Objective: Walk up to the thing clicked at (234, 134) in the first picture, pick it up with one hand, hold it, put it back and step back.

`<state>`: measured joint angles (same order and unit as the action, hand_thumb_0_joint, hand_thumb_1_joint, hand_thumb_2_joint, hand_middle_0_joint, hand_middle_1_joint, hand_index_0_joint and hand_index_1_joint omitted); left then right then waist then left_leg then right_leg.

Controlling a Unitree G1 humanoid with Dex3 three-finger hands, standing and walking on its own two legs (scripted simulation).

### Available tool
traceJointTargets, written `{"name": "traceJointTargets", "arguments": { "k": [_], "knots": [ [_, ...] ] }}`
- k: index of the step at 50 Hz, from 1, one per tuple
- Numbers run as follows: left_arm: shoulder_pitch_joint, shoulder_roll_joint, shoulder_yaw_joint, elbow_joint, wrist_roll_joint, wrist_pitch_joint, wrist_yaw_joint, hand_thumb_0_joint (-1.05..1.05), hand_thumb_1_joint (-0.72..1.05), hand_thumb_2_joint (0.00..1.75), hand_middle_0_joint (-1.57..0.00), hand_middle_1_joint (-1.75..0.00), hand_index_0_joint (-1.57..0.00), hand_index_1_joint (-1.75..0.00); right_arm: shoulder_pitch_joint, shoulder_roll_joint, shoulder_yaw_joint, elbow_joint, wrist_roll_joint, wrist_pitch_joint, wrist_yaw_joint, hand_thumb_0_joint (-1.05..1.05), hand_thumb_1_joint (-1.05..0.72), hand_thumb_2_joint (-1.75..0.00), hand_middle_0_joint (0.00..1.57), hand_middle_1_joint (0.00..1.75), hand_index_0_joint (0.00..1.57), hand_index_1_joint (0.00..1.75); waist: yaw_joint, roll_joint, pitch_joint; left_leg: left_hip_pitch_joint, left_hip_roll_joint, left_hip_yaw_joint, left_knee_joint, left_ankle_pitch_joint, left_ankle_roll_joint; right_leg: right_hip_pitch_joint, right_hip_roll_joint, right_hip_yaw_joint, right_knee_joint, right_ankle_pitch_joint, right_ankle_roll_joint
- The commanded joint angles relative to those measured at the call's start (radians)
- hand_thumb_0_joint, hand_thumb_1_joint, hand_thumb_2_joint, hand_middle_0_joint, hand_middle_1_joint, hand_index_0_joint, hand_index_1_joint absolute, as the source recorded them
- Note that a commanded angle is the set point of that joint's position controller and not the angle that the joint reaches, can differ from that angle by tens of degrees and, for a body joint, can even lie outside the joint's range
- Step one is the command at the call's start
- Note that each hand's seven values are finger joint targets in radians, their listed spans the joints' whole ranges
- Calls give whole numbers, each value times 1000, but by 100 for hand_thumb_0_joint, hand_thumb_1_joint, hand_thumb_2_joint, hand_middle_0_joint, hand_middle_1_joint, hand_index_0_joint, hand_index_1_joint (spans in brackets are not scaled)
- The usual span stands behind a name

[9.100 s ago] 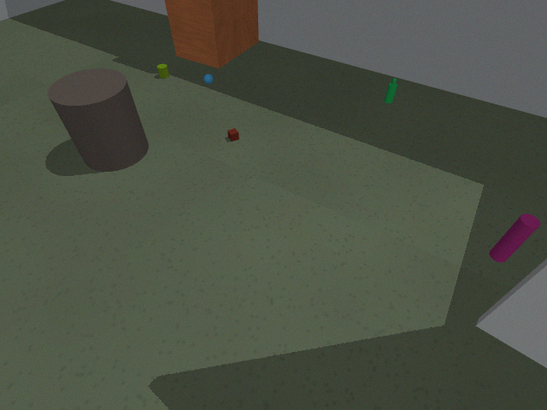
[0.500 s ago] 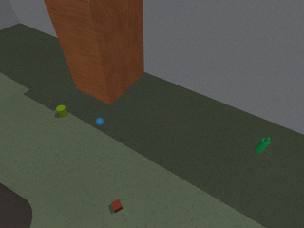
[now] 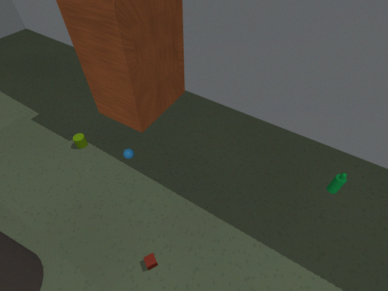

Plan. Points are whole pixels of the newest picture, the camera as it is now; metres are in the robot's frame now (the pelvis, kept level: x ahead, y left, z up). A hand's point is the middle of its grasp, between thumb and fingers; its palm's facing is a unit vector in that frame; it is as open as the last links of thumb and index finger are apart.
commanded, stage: stand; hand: left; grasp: from above
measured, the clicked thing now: (150, 261) +0.40 +0.22 -0.76
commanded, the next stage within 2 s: rise first in 0.26 s
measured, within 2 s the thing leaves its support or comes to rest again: neither
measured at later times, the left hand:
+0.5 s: hand out of the picture +0.12 +0.24 -0.16, palm faces +0.04 -0.94 -0.33, open 7.8 cm
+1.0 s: hand out of the picture +0.13 +0.26 -0.23, palm faces -0.12 -0.88 -0.47, open 13.8 cm
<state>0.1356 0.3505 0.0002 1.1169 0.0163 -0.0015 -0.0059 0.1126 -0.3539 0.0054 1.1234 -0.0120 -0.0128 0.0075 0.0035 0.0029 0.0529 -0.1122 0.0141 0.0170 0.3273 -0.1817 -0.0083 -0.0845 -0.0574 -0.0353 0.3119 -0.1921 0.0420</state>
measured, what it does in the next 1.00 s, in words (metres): lowers itself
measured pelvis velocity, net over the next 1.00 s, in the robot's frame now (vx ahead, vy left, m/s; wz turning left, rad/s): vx -0.02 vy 0.00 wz -0.02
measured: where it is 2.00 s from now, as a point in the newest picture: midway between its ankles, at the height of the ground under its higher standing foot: outside the picture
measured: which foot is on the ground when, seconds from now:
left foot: down 0.00-1.00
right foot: down 0.00-1.00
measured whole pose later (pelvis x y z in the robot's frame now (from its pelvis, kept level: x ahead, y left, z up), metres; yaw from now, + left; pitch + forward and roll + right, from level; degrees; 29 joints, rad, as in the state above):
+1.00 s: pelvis -0.02 +0.00 -0.08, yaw -1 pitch +16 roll -2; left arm 0.13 0.31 0.17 0.68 0.25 0.14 0.04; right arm 0.20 -0.24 -0.04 0.62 0.00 -0.12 -0.02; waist -0.02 -0.01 -0.07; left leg -0.85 0.05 0.00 1.06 -0.49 -0.01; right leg -0.81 -0.04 -0.02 1.03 -0.48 0.04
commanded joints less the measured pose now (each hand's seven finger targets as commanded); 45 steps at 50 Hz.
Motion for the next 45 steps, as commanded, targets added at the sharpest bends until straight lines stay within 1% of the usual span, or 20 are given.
{"name": "traceJointTargets", "arguments": {
  "k": [1,12,17,18,19,20,21,22,24,26,27,29,31,32,34,35,36,40,43,45],
  "knots": [
    [-28,215,39,-55,-4,-25,15,0,90,90,-20,-30,-20,-30,-32,-213,-47,-54,2,-17,-14,0,-90,-90,20,30,20,30,-3,-18,-70,22,121,-93,-45,175,25,-11,-90,72,-50,127,-51],
    [-21,211,38,-55,-3,-25,16,0,90,90,-20,-30,-20,-30,-35,-210,-44,-56,4,-16,-13,0,-90,-90,20,30,20,30,-1,-3,-66,12,119,-88,-46,163,26,-2,-92,73,-50,145,-49],
    [-26,213,40,-59,-5,-25,16,0,90,90,-20,-30,-20,-30,-35,-211,-46,-60,4,-18,-14,0,-90,-90,20,30,20,30,-1,0,-84,27,125,-90,-44,206,27,7,-91,71,-42,158,-51],
    [-24,212,39,-59,-4,-26,15,0,82,97,-13,-38,-12,-38,-36,-213,-46,-60,4,-19,-14,0,-85,-89,20,30,20,30,1,-5,-83,28,124,-88,-43,210,26,5,-90,72,-43,162,-50],
    [-375,48,45,-410,-57,-119,30,0,74,89,-21,-46,-20,-46,-10,-46,-1,-334,71,-66,-35,0,-93,-94,20,30,20,30,-127,8,3,-101,-7,32,27,32,17,-250,53,11,39,96,-44],
    [-520,104,64,-346,-55,-113,39,0,66,91,-27,-54,-26,-54,33,-76,-9,-281,69,-63,-46,0,-101,-95,20,30,20,30,-99,4,-45,-90,-13,24,45,13,16,-203,50,-2,53,71,-45],
    [-347,143,97,-175,-44,-72,44,0,58,93,-26,-62,-24,-62,66,-97,-20,-266,69,-52,-52,0,-105,-95,20,30,20,30,-87,-23,-36,-117,-21,24,61,-20,18,-213,55,-14,60,24,-52],
    [-259,167,121,-95,-31,-52,35,0,50,90,-26,-67,-25,-68,80,-106,-35,-293,70,-43,-53,0,-105,-94,20,30,20,30,-49,-52,-30,-161,-14,28,94,0,18,-228,59,-20,87,19,-52],
    [-337,261,173,-137,8,-57,23,0,34,88,-23,-79,-24,-78,115,-105,-61,-324,56,-47,-64,0,-105,-94,20,30,20,30,-37,-37,-178,-163,-18,25,163,55,20,-226,54,-7,155,80,-50],
    [-179,235,200,-57,63,-35,-4,0,18,85,-20,-91,-24,-87,151,-100,-87,-358,33,-53,-52,0,-103,-93,20,30,20,30,-24,-7,-265,-214,-25,21,242,119,13,-234,50,-6,238,143,-54],
    [-103,221,212,-49,87,-20,-13,0,10,87,-20,-92,-23,-88,161,-93,-96,-375,27,-53,-44,0,-104,-93,20,30,20,30,9,-8,-292,-240,-29,18,266,143,12,-231,50,-5,261,155,-56],
    [-76,230,231,-158,114,4,-9,0,-6,89,-19,-93,-21,-90,151,-81,-104,-435,30,-56,-41,0,-102,-93,20,30,20,30,42,76,-372,-210,-34,22,264,178,-4,-207,54,-4,273,160,-63],
    [-77,170,189,-182,131,53,3,0,-22,89,-20,-93,-21,-92,117,-71,-97,-481,34,-55,-37,0,-100,-92,20,30,20,30,29,66,-309,-251,-28,17,263,147,-8,-256,60,-12,272,113,-63],
    [-119,152,168,-203,140,78,6,0,-29,90,-21,-93,-21,-93,106,-73,-96,-502,37,-56,-34,0,-101,-92,20,30,20,30,8,40,-280,-279,-21,13,276,126,-6,-289,63,-16,281,89,-63],
    [-138,174,181,-225,156,120,19,0,-44,92,-24,-91,-22,-92,81,-72,-97,-541,40,-60,-29,0,-101,-93,20,30,20,30,5,21,-244,-346,-14,3,311,61,-3,-353,67,-20,306,19,-61],
    [-131,167,182,-242,156,133,26,0,-49,91,-24,-91,-22,-92,82,-66,-96,-553,38,-64,-26,0,-99,-92,20,30,20,30,6,4,-236,-373,-11,3,325,22,-1,-378,71,-24,319,-22,-60],
    [-131,137,167,-261,156,140,31,0,-51,91,-22,-94,-21,-95,95,-64,-97,-561,37,-73,-23,0,-97,-92,20,30,20,30,-8,-3,-229,-392,-8,4,341,-14,0,-410,73,-24,336,-54,-59],
    [-144,154,207,-351,189,120,52,0,-52,92,-17,-98,-17,-99,125,-52,-103,-578,27,-110,-17,0,-94,-91,20,30,20,30,-12,10,-288,-476,-3,-2,469,-32,4,-521,71,-17,467,-73,-59],
    [-102,174,234,-489,204,93,63,0,-60,99,-13,-101,-12,-102,125,-41,-106,-602,20,-135,-24,0,-94,-91,20,30,20,30,-6,48,-384,-491,3,-6,539,-1,3,-569,68,-9,551,-48,-61],
    [-58,167,228,-532,226,97,67,0,-60,101,-10,-103,-8,-105,127,-40,-108,-611,16,-144,-30,0,-92,-90,20,30,20,30,-14,68,-401,-510,2,-5,575,1,3,-603,66,-4,585,-39,-59]
  ]
}}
